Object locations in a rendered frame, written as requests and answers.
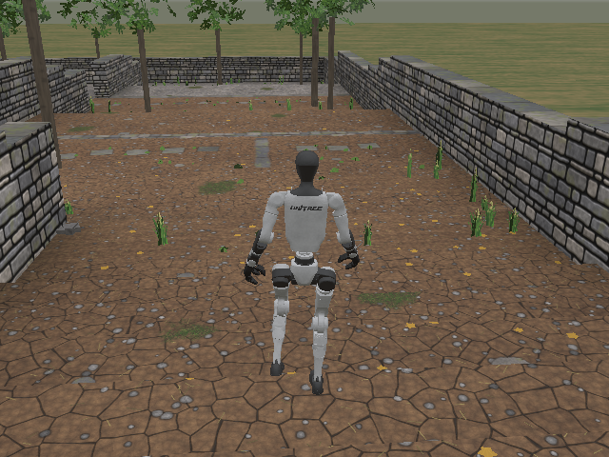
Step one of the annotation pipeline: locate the left robot upper arm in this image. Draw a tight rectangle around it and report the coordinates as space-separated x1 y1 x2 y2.
258 191 286 244

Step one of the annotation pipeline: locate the right robot shin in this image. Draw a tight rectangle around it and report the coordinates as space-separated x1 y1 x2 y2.
312 317 328 382

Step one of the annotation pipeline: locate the robot head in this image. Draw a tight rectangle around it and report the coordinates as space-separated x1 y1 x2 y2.
290 150 323 196

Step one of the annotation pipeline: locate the robot left hand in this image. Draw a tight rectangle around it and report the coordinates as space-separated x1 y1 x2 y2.
244 264 265 285

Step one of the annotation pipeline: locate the robot left forearm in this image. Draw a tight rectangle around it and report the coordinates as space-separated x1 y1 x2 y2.
246 229 267 267

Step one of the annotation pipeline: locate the right robot upper arm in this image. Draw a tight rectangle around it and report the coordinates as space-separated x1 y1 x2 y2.
326 192 352 244

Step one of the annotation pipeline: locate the robot right forearm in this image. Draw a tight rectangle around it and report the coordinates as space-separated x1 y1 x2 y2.
342 230 358 258

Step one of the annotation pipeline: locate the robot right hand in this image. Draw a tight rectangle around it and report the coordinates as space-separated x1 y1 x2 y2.
338 253 360 269

